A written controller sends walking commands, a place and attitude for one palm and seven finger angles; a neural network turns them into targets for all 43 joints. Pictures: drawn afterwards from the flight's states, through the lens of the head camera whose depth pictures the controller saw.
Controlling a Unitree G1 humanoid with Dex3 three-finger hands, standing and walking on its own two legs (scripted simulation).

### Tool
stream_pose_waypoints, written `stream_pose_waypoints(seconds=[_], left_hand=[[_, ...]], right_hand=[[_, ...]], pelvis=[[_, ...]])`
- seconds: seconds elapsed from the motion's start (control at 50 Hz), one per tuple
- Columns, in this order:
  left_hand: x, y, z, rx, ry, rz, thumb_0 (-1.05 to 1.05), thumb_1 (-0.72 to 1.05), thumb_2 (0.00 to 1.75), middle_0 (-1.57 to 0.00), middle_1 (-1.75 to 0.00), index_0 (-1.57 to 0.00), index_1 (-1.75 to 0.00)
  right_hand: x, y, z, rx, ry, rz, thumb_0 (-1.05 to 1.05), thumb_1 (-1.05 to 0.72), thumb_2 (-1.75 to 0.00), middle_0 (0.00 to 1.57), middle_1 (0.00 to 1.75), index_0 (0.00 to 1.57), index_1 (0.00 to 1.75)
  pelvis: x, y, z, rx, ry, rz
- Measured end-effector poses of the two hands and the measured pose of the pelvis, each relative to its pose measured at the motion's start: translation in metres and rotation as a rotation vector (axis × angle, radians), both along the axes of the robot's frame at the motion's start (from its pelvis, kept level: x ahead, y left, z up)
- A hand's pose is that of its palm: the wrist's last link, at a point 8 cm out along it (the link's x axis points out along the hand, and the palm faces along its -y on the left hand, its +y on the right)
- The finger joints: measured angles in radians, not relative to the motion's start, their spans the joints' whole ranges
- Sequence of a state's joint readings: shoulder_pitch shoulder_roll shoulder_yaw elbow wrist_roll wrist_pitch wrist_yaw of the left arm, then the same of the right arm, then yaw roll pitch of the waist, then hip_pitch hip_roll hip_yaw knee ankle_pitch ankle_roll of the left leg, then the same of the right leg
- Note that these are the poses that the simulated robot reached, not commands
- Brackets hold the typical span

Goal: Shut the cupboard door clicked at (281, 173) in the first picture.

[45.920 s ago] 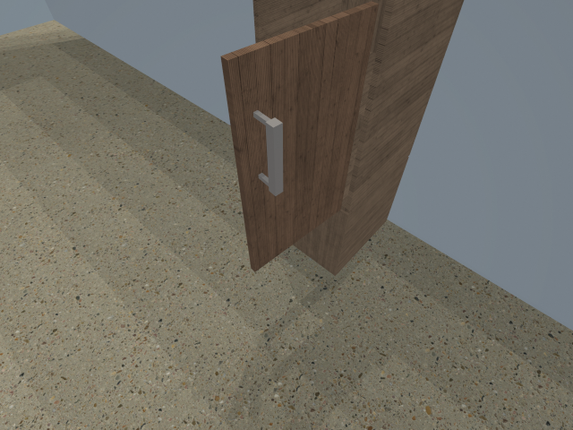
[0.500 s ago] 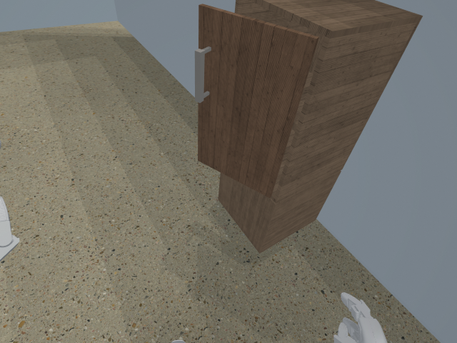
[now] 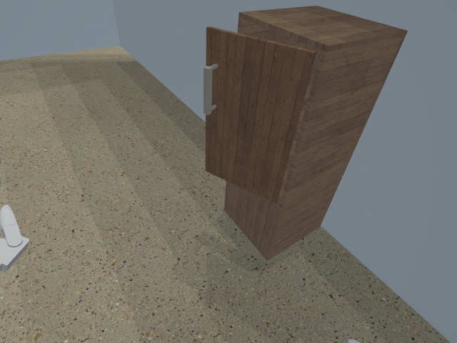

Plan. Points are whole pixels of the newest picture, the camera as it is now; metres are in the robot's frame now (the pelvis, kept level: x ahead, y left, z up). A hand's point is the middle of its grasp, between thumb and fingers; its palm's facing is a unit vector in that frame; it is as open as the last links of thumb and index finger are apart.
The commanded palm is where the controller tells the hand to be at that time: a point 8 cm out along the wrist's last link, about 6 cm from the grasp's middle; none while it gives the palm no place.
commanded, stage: stop stepping back and stand still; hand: left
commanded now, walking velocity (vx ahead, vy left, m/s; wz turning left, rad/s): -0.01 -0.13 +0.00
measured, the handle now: (211, 89) +0.89 +0.11 +0.07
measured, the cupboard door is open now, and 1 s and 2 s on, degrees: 24 24 24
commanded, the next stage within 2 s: let the arm hang, fingers relaxed in 0.24 s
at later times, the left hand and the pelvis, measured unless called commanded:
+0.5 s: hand (90, 318) +0.19 +0.25 -0.05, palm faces +0.06 -0.91 -0.41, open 7.4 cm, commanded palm none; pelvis -0.01 +0.02 -0.01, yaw +0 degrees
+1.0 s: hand out of the picture -0.06 +0.21 -0.17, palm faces +0.02 -0.97 -0.23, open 7.3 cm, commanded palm none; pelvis -0.01 +0.02 +0.01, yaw +1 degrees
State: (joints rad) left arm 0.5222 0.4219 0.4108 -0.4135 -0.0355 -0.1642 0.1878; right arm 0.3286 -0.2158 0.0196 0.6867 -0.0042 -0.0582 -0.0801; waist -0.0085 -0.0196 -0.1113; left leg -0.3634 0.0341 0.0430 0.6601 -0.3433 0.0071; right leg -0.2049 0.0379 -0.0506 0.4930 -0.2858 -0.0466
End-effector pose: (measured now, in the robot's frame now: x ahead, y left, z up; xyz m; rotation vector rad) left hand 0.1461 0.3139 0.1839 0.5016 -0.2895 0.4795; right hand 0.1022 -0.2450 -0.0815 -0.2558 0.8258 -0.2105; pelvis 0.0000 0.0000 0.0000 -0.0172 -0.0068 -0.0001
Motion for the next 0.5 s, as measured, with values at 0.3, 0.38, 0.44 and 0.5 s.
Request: stream_pose_waypoints(seconds=[0.3,0.38,0.44,0.5], left_hand=[[0.027,0.001,0.003,0.042,0.055,-0.083,0.02,0.89,0.90,-0.21,-0.30,-0.21,-0.30],[0.035,0.000,-0.025,0.027,0.197,-0.104,0.01,0.90,0.90,-0.21,-0.30,-0.20,-0.30],[0.043,0.000,-0.110,-0.115,0.536,-0.089,0.00,0.90,0.90,-0.20,-0.30,-0.20,-0.30],[0.020,-0.017,-0.203,-0.279,0.890,-0.070,0.00,0.91,0.90,-0.20,-0.30,-0.20,-0.30]], right_hand=[[0.045,0.045,0.013,0.076,-0.104,0.057,0.01,-0.90,-0.90,0.20,0.30,0.21,0.30],[0.056,0.042,0.006,0.110,-0.110,0.090,0.01,-0.90,-0.90,0.20,0.30,0.21,0.30],[0.058,0.029,-0.013,0.102,-0.055,0.116,0.01,-0.90,-0.90,0.20,0.30,0.21,0.30],[0.045,0.013,-0.024,0.076,0.011,0.087,0.01,-0.90,-0.90,0.20,0.30,0.21,0.30]], pelvis=[[0.004,0.014,0.004,0.002,0.027,-0.014],[0.004,0.015,0.001,-0.003,0.034,-0.006],[-0.002,0.020,-0.005,0.004,0.030,0.000],[-0.009,0.020,-0.009,0.012,0.017,0.006]])
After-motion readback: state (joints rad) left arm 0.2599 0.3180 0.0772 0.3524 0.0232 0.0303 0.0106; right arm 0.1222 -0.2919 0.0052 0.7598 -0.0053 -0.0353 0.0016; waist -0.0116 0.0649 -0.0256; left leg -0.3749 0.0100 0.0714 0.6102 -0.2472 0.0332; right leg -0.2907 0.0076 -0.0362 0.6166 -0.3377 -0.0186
